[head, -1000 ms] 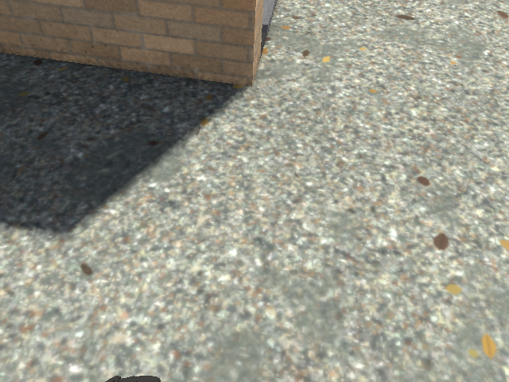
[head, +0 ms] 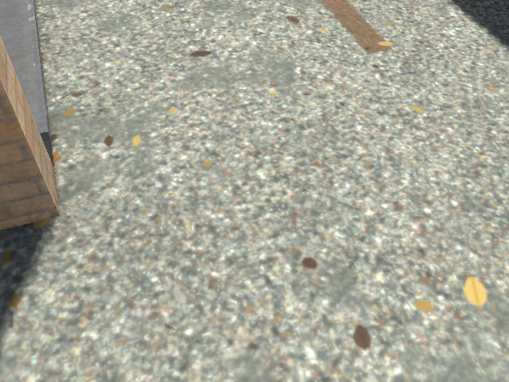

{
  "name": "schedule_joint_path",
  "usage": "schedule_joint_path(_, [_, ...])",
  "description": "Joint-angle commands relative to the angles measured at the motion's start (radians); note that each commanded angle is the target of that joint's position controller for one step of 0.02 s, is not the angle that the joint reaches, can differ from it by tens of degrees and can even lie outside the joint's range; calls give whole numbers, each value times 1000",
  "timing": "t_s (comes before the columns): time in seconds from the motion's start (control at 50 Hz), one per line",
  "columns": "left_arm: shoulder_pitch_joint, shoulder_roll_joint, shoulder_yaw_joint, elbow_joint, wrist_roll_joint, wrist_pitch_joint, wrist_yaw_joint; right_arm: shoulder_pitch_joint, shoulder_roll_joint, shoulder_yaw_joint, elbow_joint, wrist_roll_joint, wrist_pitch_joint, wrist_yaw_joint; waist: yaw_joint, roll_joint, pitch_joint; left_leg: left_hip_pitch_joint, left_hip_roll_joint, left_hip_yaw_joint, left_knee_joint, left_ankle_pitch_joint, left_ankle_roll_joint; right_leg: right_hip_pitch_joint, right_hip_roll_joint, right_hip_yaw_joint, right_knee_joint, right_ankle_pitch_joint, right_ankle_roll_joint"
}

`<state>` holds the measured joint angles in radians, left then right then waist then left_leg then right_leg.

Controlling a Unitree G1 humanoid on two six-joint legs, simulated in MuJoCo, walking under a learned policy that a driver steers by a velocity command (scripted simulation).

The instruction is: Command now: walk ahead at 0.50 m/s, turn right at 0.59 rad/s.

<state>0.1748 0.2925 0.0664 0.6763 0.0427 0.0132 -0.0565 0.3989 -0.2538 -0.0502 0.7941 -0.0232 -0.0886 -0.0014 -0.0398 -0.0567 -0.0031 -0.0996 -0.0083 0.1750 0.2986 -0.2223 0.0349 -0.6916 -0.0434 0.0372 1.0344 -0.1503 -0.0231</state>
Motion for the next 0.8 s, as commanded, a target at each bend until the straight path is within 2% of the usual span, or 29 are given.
schedule_joint_path(0.02, [-69, 13, -6, -77, -5, -11, -13, -35, -119, -25, -51, 0, -16, 1, 20, 136, 54, -19, 251, -93, -148, 217, 108, -10, -26, -18, -128, 108, -2])
schedule_joint_path(0.06, [-143, 4, -13, -100, -8, -16, -22, -5, -130, -28, -34, 2, -10, -2, -4, 139, 73, 6, 261, -56, -146, 227, 99, 19, -27, -60, -234, 116, -18])
schedule_joint_path(0.12, [-204, 8, -15, -127, -4, -19, -29, 38, -155, -37, -8, 0, 5, -8, -28, 141, 93, 89, 282, -14, -109, 310, 84, 52, -10, -122, -344, 29, -54])
schedule_joint_path(0.14, [-209, 11, -13, -133, -1, -20, -28, 50, -164, -39, 1, 0, 12, -11, -29, 144, 90, 122, 289, 1, -75, 387, 78, 72, 7, -143, -371, -19, -70])
schedule_joint_path(0.16, [-196, 15, -10, -134, 3, -20, -24, 54, -179, -41, 9, 1, 19, -14, -19, 152, 76, 149, 291, 25, -10, 549, 70, 115, 36, -164, -393, -77, -90])
schedule_joint_path(0.18, [-156, 24, -3, -126, 7, -21, -17, 58, -197, -44, 16, 1, 26, -17, 2, 166, 42, 167, 293, 48, 90, 743, 63, 184, 79, -185, -409, -137, -111])
schedule_joint_path(0.2, [-53, 35, 6, -99, 12, -30, -8, 63, -206, -43, 23, 3, 34, -19, 50, 161, -21, 151, 288, 66, 251, 859, 59, 318, 126, -185, -451, -151, -137])
schedule_joint_path(0.22, [133, 61, 23, -37, 21, -41, 6, 54, -195, -36, 15, 6, 38, -19, 136, 111, -128, 37, 260, 92, 482, 772, 37, 575, 142, -150, -519, -96, -167])
schedule_joint_path(0.24, [254, 167, 53, -22, 30, -44, 24, 66, -114, -11, -47, 24, 33, -6, 173, -63, -272, -310, 198, 96, 817, 345, -9, 921, -124, 227, -567, -305, -254])
schedule_joint_path(0.26, [237, 236, 67, -38, -15, -39, 37, 20, -97, -12, -100, 8, 26, 5, 139, -175, -339, -566, 25, -30, 1078, -308, -48, 1014, -339, 708, -726, -155, -337])
schedule_joint_path(0.28, [246, 211, 63, -26, -25, -31, 48, -77, -142, -23, -116, 3, 28, 7, 171, -31, -258, -652, 64, -155, 1109, -222, -40, 973, -316, 579, -728, 34, -328])
schedule_joint_path(0.3, [211, 164, 49, -2, -24, -36, 58, -99, -107, -9, -117, 18, 19, 9, 133, -6, -142, -653, 101, -164, 1069, -154, -30, 855, -282, 419, -711, 184, -308])
schedule_joint_path(0.32, [175, 111, 32, 10, -25, -44, 60, -77, -94, -4, -100, 15, 16, 10, 83, 31, -73, -592, 134, -171, 962, -123, -24, 729, -226, 313, -728, 272, -257])
schedule_joint_path(0.34, [138, 77, 17, 16, -30, -52, 59, -53, -93, -4, -88, -3, 28, 13, 40, 24, -41, -528, 149, -178, 896, -116, -28, 638, -178, 244, -752, 301, -225])
schedule_joint_path(0.36, [107, 58, 8, 14, -31, -60, 56, -9, -91, -4, -62, -14, 46, 17, 11, 12, -38, -467, 150, -177, 863, -104, -32, 581, -149, 194, -781, 303, -211])
schedule_joint_path(0.4, [125, 61, 5, 34, -35, -80, 49, 0, -86, -7, -49, -20, 65, 27, 0, 7, -31, -453, 135, -161, 825, -68, -38, 550, -125, 157, -822, 331, -218])
schedule_joint_path(0.44, [154, 79, 9, 59, -37, -87, 46, -60, -75, -6, -60, -16, 70, 33, 9, 7, 10, -505, 140, -156, 757, 6, -46, 543, -115, 134, -870, 287, -220])
schedule_joint_path(0.48, [188, 77, 8, 80, -40, -89, 44, -149, -70, -5, -82, -15, 69, 34, 32, 9, 50, -568, 146, -156, 662, 86, -53, 570, -109, 119, -892, 274, -214])
schedule_joint_path(0.54, [230, 80, 7, 105, -41, -95, 43, -250, -58, 1, -105, -11, 63, 36, 62, 3, 66, -590, 133, -149, 522, 183, -51, 622, -107, 94, -894, 298, -202])
schedule_joint_path(0.6, [280, 88, 7, 135, -35, -98, 49, -345, -55, 4, -132, -7, 58, 39, 94, 4, 86, -587, 109, -133, 408, 231, -32, 686, -121, 82, -886, 331, -191])
schedule_joint_path(0.64, [290, 95, 7, 152, -27, -98, 55, -373, -59, 5, -141, -4, 55, 42, 97, -2, 101, -574, 93, -123, 348, 219, -4, 735, -141, 58, -884, 356, -179])
schedule_joint_path(0.68, [285, 99, 6, 168, -21, -98, 62, -370, -64, 3, -143, -4, 52, 44, 85, -1, 109, -524, 67, -110, 303, 167, 33, 771, -163, 29, -861, 440, -162])
schedule_joint_path(0.7, [269, 106, 6, 172, -18, -99, 66, -341, -68, 0, -135, -3, 51, 42, 66, -3, 97, -465, 39, -98, 286, 126, 55, 782, -165, 4, -817, 568, -148])
schedule_joint_path(0.72, [256, 118, 8, 176, -13, -99, 70, -286, -78, -7, -118, -2, 50, 37, 41, -13, 63, -386, 1, -81, 279, 79, 77, 798, -164, -19, -740, 736, -133])
schedule_joint_path(0.74, [252, 123, 8, 186, -9, -94, 72, -175, -91, -15, -82, -9, 43, 28, -7, -3, 8, -262, -40, -69, 247, 61, 98, 800, -142, -38, -577, 879, -114])
schedule_joint_path(0.76, [249, 119, 4, 190, -15, -91, 75, -12, -107, -25, -32, -23, 28, 18, -78, 24, -81, -54, -31, -91, 183, 154, 125, 722, -98, -72, -354, 829, -88])
schedule_joint_path(0.78, [286, 67, -15, 156, -42, -97, 76, 118, -199, -45, -9, -46, 17, 5, -97, 141, -215, 233, 206, -364, 196, 311, 193, 474, -17, -116, -28, 457, -53])
schedule_joint_path(0.8, [409, 19, -19, 167, -61, -92, 71, 110, -269, -62, -2, -25, 21, 8, -23, 347, -328, 398, 455, -790, 125, 705, 353, 217, 180, -88, 304, -414, -19])
